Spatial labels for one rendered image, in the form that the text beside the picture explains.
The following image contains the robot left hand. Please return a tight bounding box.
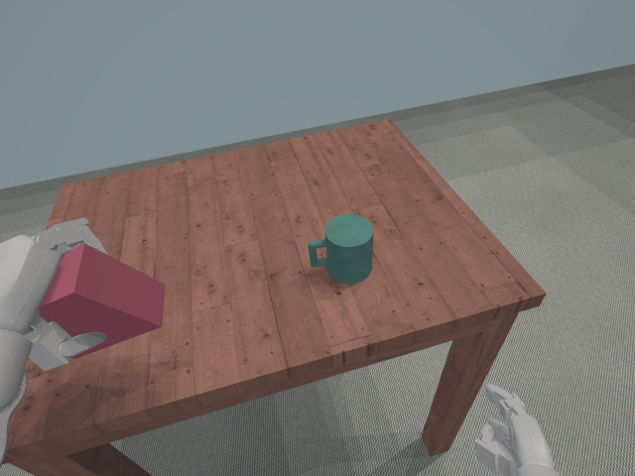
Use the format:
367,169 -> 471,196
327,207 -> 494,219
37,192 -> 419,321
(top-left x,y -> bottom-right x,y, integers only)
0,217 -> 108,371

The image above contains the robot right hand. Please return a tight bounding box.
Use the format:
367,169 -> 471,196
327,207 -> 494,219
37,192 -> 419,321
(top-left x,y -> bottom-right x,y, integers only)
475,384 -> 555,476

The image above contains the table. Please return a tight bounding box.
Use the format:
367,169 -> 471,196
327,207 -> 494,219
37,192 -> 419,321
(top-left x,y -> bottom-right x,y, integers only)
2,119 -> 546,476

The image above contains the robot left forearm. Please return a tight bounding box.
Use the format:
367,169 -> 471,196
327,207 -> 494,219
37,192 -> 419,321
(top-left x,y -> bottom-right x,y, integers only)
0,329 -> 33,467

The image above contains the sponge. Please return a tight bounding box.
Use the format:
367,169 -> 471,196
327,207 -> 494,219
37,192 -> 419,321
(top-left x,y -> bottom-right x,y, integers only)
29,243 -> 165,359

